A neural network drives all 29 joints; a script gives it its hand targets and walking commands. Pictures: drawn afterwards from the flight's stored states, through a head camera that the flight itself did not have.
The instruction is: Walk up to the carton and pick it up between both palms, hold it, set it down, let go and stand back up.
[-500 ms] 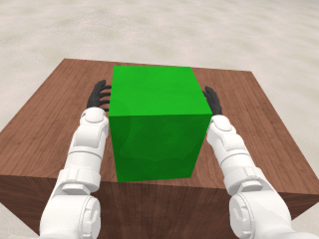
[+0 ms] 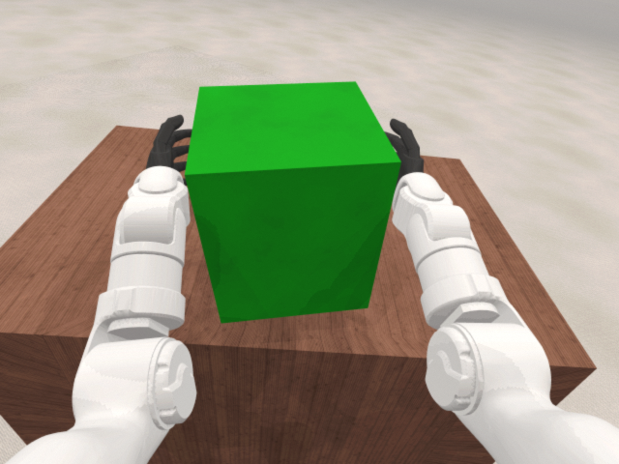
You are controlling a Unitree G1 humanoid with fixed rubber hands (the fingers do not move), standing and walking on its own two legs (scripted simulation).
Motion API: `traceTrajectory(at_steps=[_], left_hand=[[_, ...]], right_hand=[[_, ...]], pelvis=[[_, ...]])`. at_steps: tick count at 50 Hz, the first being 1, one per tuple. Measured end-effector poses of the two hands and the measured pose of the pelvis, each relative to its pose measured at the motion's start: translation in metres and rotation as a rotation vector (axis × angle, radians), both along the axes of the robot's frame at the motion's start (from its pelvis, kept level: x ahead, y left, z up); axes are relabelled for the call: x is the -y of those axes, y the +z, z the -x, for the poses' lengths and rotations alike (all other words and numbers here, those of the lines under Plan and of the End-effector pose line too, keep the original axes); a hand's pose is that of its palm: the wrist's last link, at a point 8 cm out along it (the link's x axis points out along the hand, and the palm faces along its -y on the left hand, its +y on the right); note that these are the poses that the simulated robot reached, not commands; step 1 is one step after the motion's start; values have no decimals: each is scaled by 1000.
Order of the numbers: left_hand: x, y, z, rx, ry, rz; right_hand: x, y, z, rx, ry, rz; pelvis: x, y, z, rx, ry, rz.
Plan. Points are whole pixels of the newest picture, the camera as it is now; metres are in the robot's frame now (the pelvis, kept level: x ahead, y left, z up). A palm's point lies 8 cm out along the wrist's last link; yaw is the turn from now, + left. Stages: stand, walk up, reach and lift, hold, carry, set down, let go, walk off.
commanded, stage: reach and lift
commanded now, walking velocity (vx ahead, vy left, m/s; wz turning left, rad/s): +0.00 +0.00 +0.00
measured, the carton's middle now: (288, 203) +0.42 +0.05 +0.17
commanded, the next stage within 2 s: hold in 0.60 s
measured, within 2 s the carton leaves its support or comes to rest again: neither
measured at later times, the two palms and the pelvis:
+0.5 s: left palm (194, 160) +0.40 +0.16 +0.24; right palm (433, 194) +0.39 -0.14 +0.22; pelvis +0.02 +0.00 +0.00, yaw +0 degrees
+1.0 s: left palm (185, 151) +0.42 +0.18 +0.24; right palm (422, 164) +0.42 -0.12 +0.25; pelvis +0.03 +0.00 +0.00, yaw +0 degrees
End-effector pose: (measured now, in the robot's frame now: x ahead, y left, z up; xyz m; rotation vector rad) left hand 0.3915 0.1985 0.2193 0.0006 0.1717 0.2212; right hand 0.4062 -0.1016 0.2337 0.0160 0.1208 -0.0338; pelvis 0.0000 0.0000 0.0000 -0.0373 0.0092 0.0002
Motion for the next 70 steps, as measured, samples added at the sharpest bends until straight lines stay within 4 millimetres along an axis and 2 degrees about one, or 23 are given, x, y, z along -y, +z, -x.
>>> traceTrajectory(at_steps=[9,15,21,29,36,41,45,49,54,57,61,65,70], left_hand=[[20,-9,-23,-45,-47,-44],[31,2,-25,-18,-63,-112],[36,17,-13,1,-77,-126],[33,28,0,-5,-73,-94],[25,45,-3,44,-58,-31],[20,46,-11,44,-45,-9],[19,37,-21,18,-46,-1],[21,25,-26,-14,-54,-32],[26,19,-15,-28,-66,-107],[30,22,-4,-21,-77,-132],[37,39,12,24,-80,-142],[39,63,26,76,-66,-104],[34,87,29,90,-42,-23]], right_hand=[[20,-23,-9,-48,-49,-36],[31,-26,-8,-19,-58,-47],[36,-16,6,-2,-70,-68],[33,-2,18,-8,-66,-43],[26,29,12,37,-58,-36],[20,40,-1,36,-45,-34],[19,35,-12,9,-43,-30],[22,20,-17,-23,-49,-48],[27,1,-6,-34,-47,-66],[32,-2,8,-25,-51,-71],[38,10,25,19,-54,-80],[40,33,37,69,-49,-83],[34,61,35,70,-36,-74]], pelvis=[[-2,2,-12,-20,2,-1],[-1,3,-22,-16,3,-3],[1,3,-22,17,5,-5],[1,2,-13,36,5,-4],[1,2,-13,36,5,-5],[2,2,-19,28,5,-7],[3,3,-25,17,6,-9],[2,4,-32,8,6,-9],[-1,4,-35,8,8,-5],[-2,4,-33,15,8,-3],[-2,2,-25,32,9,-3],[0,1,-16,53,9,-4],[3,2,-7,71,9,-8]])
